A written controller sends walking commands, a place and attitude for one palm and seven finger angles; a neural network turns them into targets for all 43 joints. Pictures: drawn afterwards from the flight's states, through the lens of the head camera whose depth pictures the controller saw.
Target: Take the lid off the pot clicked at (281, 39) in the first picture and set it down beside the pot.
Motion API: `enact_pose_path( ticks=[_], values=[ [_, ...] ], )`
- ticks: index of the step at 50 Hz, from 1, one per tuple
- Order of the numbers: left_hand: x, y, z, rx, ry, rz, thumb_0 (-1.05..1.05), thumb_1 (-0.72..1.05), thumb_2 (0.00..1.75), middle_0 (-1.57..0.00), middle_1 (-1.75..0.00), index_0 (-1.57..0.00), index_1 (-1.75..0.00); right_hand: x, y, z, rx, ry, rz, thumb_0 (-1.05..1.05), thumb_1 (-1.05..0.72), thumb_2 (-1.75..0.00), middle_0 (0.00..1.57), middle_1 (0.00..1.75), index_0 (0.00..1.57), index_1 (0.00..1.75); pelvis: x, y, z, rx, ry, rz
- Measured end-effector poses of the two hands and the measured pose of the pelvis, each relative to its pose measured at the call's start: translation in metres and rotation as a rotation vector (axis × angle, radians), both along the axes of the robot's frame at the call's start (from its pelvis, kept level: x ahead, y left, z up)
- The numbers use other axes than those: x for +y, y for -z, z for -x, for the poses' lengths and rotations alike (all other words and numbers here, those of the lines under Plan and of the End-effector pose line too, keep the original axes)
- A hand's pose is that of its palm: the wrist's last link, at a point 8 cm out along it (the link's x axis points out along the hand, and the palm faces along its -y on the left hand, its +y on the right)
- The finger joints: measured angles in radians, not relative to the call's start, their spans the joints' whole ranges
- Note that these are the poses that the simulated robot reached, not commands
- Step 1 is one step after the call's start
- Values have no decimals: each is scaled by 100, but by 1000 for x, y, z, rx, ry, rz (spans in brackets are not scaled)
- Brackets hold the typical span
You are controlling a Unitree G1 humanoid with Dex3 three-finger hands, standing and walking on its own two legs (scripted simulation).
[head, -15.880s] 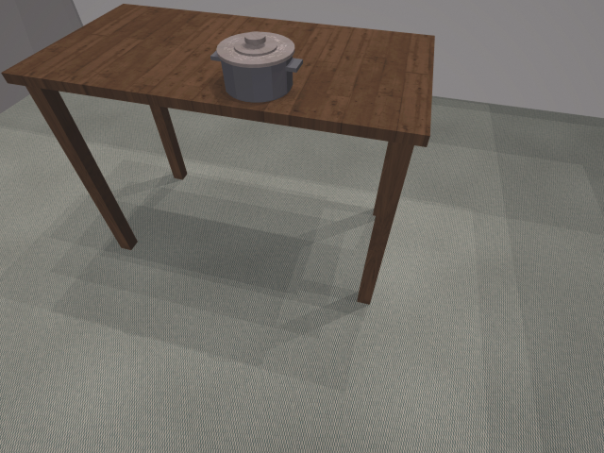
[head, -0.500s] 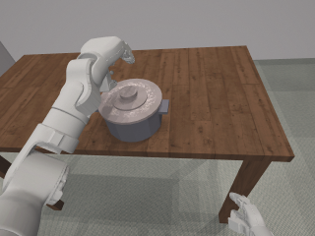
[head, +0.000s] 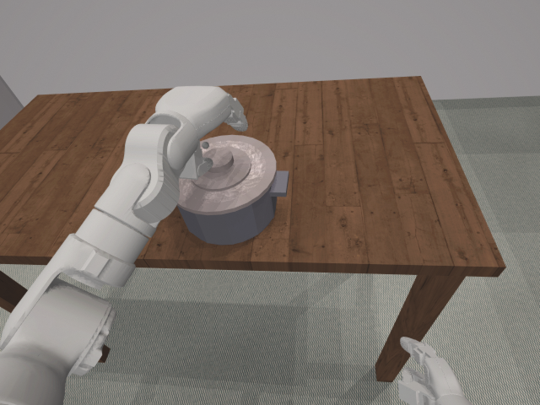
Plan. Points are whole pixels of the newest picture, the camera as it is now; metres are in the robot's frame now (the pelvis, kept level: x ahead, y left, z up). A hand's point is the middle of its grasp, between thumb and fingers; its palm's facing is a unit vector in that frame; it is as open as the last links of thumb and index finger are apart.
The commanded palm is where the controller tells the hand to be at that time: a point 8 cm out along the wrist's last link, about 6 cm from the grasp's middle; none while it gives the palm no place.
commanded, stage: lower the open fingers around the knob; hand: left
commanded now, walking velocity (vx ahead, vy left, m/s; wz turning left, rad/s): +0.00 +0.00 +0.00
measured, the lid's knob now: (218, 159) +0.46 +0.10 +0.13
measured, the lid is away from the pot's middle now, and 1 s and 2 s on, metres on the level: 0.00 0.00 0.00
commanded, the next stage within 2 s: close the fingers and squeeze the knob in 0.96 s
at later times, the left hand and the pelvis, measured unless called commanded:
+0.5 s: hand (199, 161) +0.42 +0.12 +0.17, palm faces -0.22 -0.06 -0.97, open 10.0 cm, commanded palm +0.40 +0.11 +0.23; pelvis +0.00 +0.00 +0.00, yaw +0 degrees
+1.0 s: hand (217, 162) +0.43 +0.09 +0.16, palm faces -0.23 -0.06 -0.97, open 10.0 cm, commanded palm +0.40 +0.11 +0.21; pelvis +0.01 +0.00 +0.00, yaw +0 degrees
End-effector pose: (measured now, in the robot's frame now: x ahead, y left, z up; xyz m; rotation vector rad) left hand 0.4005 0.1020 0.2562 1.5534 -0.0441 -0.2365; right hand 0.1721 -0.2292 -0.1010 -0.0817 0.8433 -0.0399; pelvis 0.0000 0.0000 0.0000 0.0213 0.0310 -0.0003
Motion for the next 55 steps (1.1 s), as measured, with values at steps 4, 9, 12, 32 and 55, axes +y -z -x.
enact_pose_path(
  ticks=[4, 9, 12, 32, 55],
  values=[
    [9, -16, -7, -24, -42, 34, 0, -33, 157, -88, -8, -88, -9, 0, -2, -3, -13, 0, 4, 2, -91, -90, 20, 30, 20, 30, 0, 0, 0, 0, 2, -1],
    [21, 0, -6, 32, -104, 77, 0, -33, 157, -88, -8, -87, -9, 1, -5, -4, -12, -7, -19, 2, -91, -90, 20, 30, 20, 30, -1, 0, 1, 10, 6, -1],
    [13, 23, 4, 86, -60, 54, 0, -33, 157, -87, -8, -87, -9, 1, -6, -7, -12, -15, -13, 2, -91, -90, 20, 30, 20, 30, -1, 0, 2, 3, 0, 1],
    [3, 26, -14, 75, -65, 21, 0, -33, 157, -87, -7, -83, -7, 3, 4, 5, 37, -1, 6, 2, -91, -90, 20, 30, 20, 30, 0, 0, -1, 6, -10, 2],
    [-4, 42, -15, 108, -54, 43, 0, -33, 157, -86, -8, -87, -9, -8, 3, 6, 45, 21, 10, 2, -91, -90, 20, 30, 20, 30, -3, 0, -5, 7, -2, 2]
  ],
)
